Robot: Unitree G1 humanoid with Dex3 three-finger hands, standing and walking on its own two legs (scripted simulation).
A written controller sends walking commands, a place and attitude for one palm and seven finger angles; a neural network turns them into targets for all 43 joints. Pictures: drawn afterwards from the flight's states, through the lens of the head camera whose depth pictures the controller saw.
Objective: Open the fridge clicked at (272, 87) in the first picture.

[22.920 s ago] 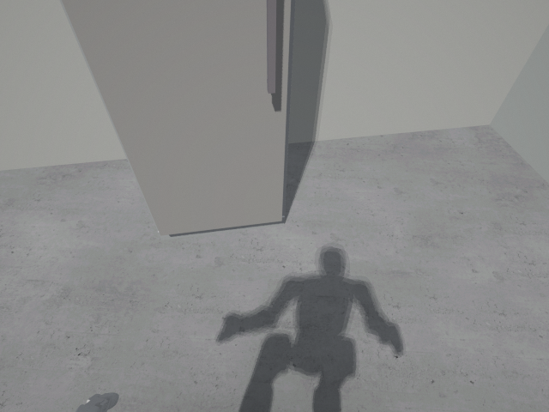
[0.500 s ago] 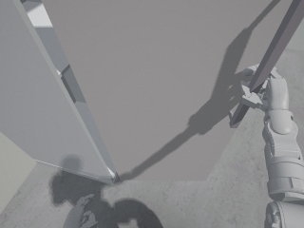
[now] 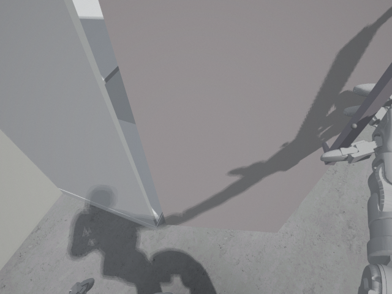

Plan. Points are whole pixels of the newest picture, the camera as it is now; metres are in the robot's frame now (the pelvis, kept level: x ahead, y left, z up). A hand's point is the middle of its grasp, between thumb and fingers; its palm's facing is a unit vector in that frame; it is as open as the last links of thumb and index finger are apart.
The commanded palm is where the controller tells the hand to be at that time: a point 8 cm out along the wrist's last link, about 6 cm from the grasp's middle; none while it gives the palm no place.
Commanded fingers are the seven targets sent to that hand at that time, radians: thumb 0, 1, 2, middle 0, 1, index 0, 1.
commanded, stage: loosen the grip on the handle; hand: right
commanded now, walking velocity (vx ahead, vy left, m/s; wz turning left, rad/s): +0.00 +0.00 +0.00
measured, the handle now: (371, 92) +0.46 -0.26 +0.19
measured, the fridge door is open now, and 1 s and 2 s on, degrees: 74 71 71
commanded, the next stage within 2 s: slip the hand off the handle in 0.02 s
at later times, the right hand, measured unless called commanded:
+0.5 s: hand out of the picture +0.40 -0.32 +0.14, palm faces +0.30 +0.94 -0.18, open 14.7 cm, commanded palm +0.37 -0.35 +0.16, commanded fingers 0.00 0.55 -0.20 0.25 1.15 0.25 1.15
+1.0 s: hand out of the picture +0.35 -0.32 +0.14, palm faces +0.27 +0.95 -0.19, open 14.7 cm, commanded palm +0.31 -0.36 +0.16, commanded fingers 0.00 0.55 -0.20 0.25 1.15 0.25 1.15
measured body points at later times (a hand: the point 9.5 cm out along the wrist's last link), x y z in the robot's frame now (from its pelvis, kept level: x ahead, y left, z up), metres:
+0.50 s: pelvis +0.04 -0.02 +0.00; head +0.08 -0.03 +0.45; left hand +0.18 +0.24 -0.10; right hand +0.38 -0.37 +0.15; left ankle +0.02 +0.11 -0.72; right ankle +0.05 -0.12 -0.72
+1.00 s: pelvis +0.02 -0.02 +0.00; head +0.05 -0.03 +0.45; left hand +0.16 +0.23 -0.10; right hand +0.33 -0.37 +0.15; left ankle +0.02 +0.11 -0.72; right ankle +0.05 -0.13 -0.72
